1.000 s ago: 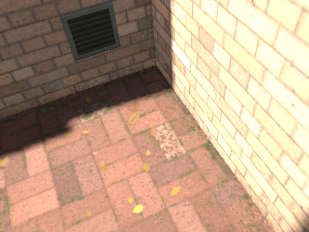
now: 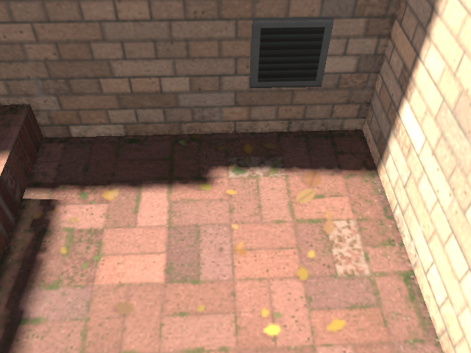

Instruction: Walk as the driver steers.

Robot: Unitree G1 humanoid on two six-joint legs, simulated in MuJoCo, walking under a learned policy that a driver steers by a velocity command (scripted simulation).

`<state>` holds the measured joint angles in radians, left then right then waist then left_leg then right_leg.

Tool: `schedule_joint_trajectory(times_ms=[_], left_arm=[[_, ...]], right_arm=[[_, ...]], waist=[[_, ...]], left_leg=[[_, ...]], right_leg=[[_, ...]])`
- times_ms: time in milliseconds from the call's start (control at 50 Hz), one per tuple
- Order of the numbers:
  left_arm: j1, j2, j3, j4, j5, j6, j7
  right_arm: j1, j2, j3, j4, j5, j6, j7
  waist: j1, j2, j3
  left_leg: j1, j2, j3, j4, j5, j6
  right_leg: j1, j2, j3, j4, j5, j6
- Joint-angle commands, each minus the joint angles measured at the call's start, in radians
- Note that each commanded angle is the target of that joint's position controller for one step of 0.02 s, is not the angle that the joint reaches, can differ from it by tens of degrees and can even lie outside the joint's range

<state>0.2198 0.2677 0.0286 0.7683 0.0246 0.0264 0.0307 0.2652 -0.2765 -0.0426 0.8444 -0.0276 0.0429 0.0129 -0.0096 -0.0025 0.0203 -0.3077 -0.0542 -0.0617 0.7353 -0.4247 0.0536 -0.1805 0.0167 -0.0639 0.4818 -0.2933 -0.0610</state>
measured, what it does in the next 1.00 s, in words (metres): walks ahead, turning left: left foot, then right foot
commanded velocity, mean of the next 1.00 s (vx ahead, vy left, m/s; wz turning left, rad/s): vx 0.43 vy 0.00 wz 0.54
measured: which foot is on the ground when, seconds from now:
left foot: up 0.00-0.16, down 0.18-0.68, up 0.70-1.00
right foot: down 0.00-0.16, up 0.18-0.64, down 0.66-1.00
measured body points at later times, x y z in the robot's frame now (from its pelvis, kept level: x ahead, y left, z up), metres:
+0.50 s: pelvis +0.18 +0.09 +0.01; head +0.20 +0.12 +0.46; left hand +0.30 +0.38 -0.10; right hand +0.20 -0.18 -0.11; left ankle +0.05 +0.12 -0.74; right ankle +0.35 -0.03 -0.68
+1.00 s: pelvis +0.47 +0.16 +0.01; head +0.49 +0.18 +0.45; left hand +0.32 +0.38 -0.13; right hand +0.75 +0.04 -0.10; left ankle +0.51 +0.33 -0.68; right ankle +0.46 +0.05 -0.74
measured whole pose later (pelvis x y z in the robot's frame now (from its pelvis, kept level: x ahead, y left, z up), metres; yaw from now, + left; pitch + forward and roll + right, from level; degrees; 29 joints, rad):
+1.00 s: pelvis +0.47 +0.16 +0.01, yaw +34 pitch +0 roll -2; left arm 0.38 0.26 0.02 0.90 0.01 -0.10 0.00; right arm 0.10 -0.29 -0.04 0.78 -0.04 0.00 0.07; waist 0.04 0.04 0.06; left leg -0.65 0.03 -0.01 0.86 -0.06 0.05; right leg -0.03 0.02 -0.20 0.29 -0.27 -0.04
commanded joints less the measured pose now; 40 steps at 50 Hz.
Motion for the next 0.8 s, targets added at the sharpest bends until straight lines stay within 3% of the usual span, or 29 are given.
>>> schedule_joint_trajectory(times_ms=[20,80,120,140,160,180,200,220,240,260,300,320,360,460,520,560,600,640,660,680,700,720,740,760,800], left_arm=[[0.049,0.174,0.057,-0.03,0.01,-0.024,-0.001],[-0.035,0.175,0.063,-0.042,0.004,-0.047,-0.016],[-0.038,0.193,0.073,-0.033,0.005,-0.05,-0.023],[-0.042,0.192,0.075,-0.03,0.003,-0.047,-0.024],[-0.025,0.168,0.068,-0.028,0.01,-0.044,-0.026],[-0.032,0.104,0.046,-0.044,0.024,-0.042,-0.034],[-0.112,0.035,0.022,-0.133,0.017,-0.047,-0.048],[-0.111,0.102,0.035,-0.132,0.026,-0.049,-0.052],[-0.114,0.137,0.043,-0.121,0.011,-0.06,-0.062],[-0.095,0.144,0.044,-0.1,0.006,-0.072,-0.066],[-0.062,0.141,0.041,-0.063,0.031,-0.074,-0.07],[-0.061,0.131,0.039,-0.06,0.033,-0.067,-0.072],[-0.088,0.113,0.034,-0.069,0.026,-0.053,-0.072],[-0.268,0.089,0.02,-0.137,0.016,-0.049,-0.069],[-0.367,0.079,0.008,-0.172,0.009,-0.057,-0.078],[-0.388,0.085,0.007,-0.191,0.003,-0.062,-0.08],[-0.294,0.112,0.011,-0.165,-0.007,-0.07,-0.063],[-0.04,0.176,0.037,-0.083,-0.01,-0.079,-0.037],[0.129,0.204,0.047,-0.043,-0.005,-0.091,-0.019],[0.255,0.264,0.057,-0.038,0.023,-0.1,0.003],[0.15,0.298,0.061,-0.063,0.026,-0.089,0.004],[0.035,0.197,0.05,-0.081,0.013,-0.081,0.0],[-0.013,0.127,0.033,-0.086,0.006,-0.083,-0.001],[-0.019,0.097,0.024,-0.07,0.01,-0.088,-0.004],[0.027,0.083,0.014,-0.023,0.007,-0.107,-0.009]], right_arm=[[-0.113,-0.078,-0.02,-0.115,0.001,-0.025,0.025],[-0.06,-0.075,-0.018,-0.097,0.012,-0.033,0.051],[-0.023,-0.083,-0.023,-0.091,0.016,-0.035,0.059],[0.037,-0.082,-0.025,-0.07,0.011,-0.039,0.057],[0.124,-0.102,-0.035,-0.034,0.001,-0.044,0.051],[0.25,-0.166,-0.056,-0.002,-0.01,-0.053,0.037],[0.274,-0.257,-0.063,-0.039,-0.003,-0.067,0.03],[0.221,-0.231,-0.058,-0.043,0.003,-0.062,0.021],[0.164,-0.203,-0.051,-0.057,0.006,-0.065,0.014],[0.134,-0.181,-0.047,-0.06,0.008,-0.071,0.008],[0.121,-0.149,-0.037,-0.058,0.016,-0.087,-0.004],[0.145,-0.142,-0.034,-0.046,0.022,-0.095,-0.005],[0.192,-0.139,-0.036,-0.021,0.03,-0.102,-0.005],[0.273,-0.124,-0.036,0.021,0.023,-0.1,-0.014],[0.297,-0.14,-0.041,0.04,0.019,-0.097,-0.023],[0.29,-0.148,-0.043,0.045,0.018,-0.096,-0.031],[0.208,-0.168,-0.048,0.038,0.02,-0.101,-0.038],[0.153,-0.195,-0.055,0.031,0.015,-0.107,-0.031],[0.125,-0.186,-0.055,0.025,0.018,-0.114,-0.022],[0.171,-0.079,-0.03,0.002,0.014,-0.123,-0.015],[0.279,-0.061,-0.029,-0.024,0.04,-0.116,-0.016],[0.234,-0.145,-0.037,0.014,0.008,-0.103,-0.024],[0.155,-0.15,-0.041,0.018,0.003,-0.096,-0.013],[0.117,-0.126,-0.036,0.013,0.003,-0.093,-0.004],[0.103,-0.085,-0.027,0.007,-0.016,-0.07,0.011]], waist=[[0.036,-0.068,0.111],[0.0,-0.11,0.054],[-0.017,-0.121,0.033],[-0.046,-0.09,0.026],[-0.07,-0.019,0.011],[-0.122,0.207,-0.003],[-0.118,0.373,0.021],[-0.084,0.21,0.078],[-0.048,0.13,0.119],[-0.026,0.082,0.114],[-0.012,0.077,0.063],[-0.012,0.074,0.041],[-0.015,0.057,0.025],[-0.063,0.076,0.067],[-0.095,0.078,0.089],[-0.092,0.09,0.092],[-0.022,0.098,0.073],[0.087,0.08,-0.06],[0.17,0.052,-0.145],[0.166,-0.101,-0.295],[0.053,-0.379,-0.379],[0.025,-0.179,-0.216],[0.026,-0.066,-0.098],[0.018,-0.015,-0.037],[0.002,-0.049,-0.013]], left_leg=[[-0.305,0.078,0.007,0.167,-0.046,0.008],[-0.081,0.069,0.075,-0.006,0.011,0.016],[0.077,0.037,0.138,-0.127,0.089,0.026],[0.19,0.01,0.166,-0.187,0.128,0.03],[0.304,-0.021,0.148,-0.218,0.068,0.039],[0.383,0.115,-0.107,-0.381,-0.151,0.079],[0.406,0.377,-0.743,-0.64,-0.509,0.209],[0.322,0.406,-0.781,-0.677,-0.515,0.258],[0.27,0.369,-0.659,-0.633,-0.398,0.244],[0.265,0.307,-0.53,-0.613,-0.213,0.208],[0.298,0.221,-0.373,-0.597,0.108,0.162],[0.318,0.206,-0.338,-0.582,0.24,0.161],[0.351,0.194,-0.297,-0.559,0.403,0.168],[0.341,0.168,-0.281,-0.546,0.535,0.173],[0.341,0.168,-0.293,-0.517,0.633,0.17],[0.344,0.185,-0.317,-0.507,0.703,0.159],[0.282,0.175,-0.304,-0.473,0.816,0.113],[0.255,0.127,-0.278,-0.206,1.086,0.066],[0.147,0.072,-0.253,0.02,0.972,0.047],[0.023,-0.009,-0.177,0.312,0.424,0.049],[-0.219,-0.136,-0.105,0.543,-0.124,0.025],[-0.279,-0.033,-0.103,0.575,-0.014,0.033],[-0.262,0.01,-0.072,0.553,0.085,0.029],[-0.245,0.041,-0.056,0.513,0.124,0.025],[-0.214,0.065,-0.043,0.462,0.128,0.006]], right_leg=[[0.058,-0.391,0.418,-0.372,-0.423,-0.206],[-0.003,-0.283,0.171,-0.339,-0.223,-0.114],[-0.065,-0.258,0.082,-0.28,-0.221,-0.089],[-0.136,-0.24,0.036,-0.203,-0.266,-0.079],[-0.218,-0.203,-0.018,-0.057,-0.306,-0.068],[-0.326,-0.121,-0.131,0.295,-0.277,-0.035],[-0.619,0.035,-0.062,0.547,-0.347,-0.002],[-0.647,-0.023,0.089,0.628,-0.302,-0.006],[-0.625,-0.067,0.107,0.613,-0.17,-0.006],[-0.583,-0.09,0.102,0.571,-0.071,0.003],[-0.511,-0.099,0.086,0.515,0.038,0.031],[-0.505,-0.088,0.076,0.514,0.064,0.045],[-0.538,-0.078,0.062,0.5,0.093,0.068],[-0.605,-0.057,0.035,0.359,0.189,0.099],[-0.564,-0.031,0.032,0.227,0.233,0.09],[-0.5,-0.018,0.036,0.156,0.255,0.066],[-0.292,0.006,0.049,0.082,0.263,0.031],[0.026,0.055,0.044,0.06,0.183,-0.001],[0.252,-0.021,0.103,0.022,0.179,-0.025],[0.446,-0.291,0.381,-0.007,-0.091,-0.048],[0.534,-0.477,0.882,-0.192,-0.18,-0.164],[0.36,-0.427,0.817,-0.229,-0.271,-0.154],[0.223,-0.38,0.621,-0.227,-0.213,-0.144],[0.13,-0.334,0.488,-0.247,-0.072,-0.13],[0.057,-0.289,0.329,-0.263,0.11,-0.119]])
